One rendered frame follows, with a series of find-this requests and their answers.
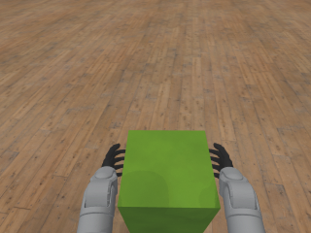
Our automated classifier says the robot left forearm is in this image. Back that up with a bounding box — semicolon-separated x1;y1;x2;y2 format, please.
77;166;118;233

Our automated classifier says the carton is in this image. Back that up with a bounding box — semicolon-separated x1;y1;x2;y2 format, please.
118;130;221;233

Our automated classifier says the robot right forearm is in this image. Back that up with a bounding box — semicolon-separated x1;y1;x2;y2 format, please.
219;167;265;233

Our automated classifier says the left robot hand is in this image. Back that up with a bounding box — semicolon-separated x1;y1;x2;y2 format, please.
101;143;126;177

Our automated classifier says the right robot hand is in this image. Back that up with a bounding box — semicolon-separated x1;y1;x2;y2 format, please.
209;143;233;178

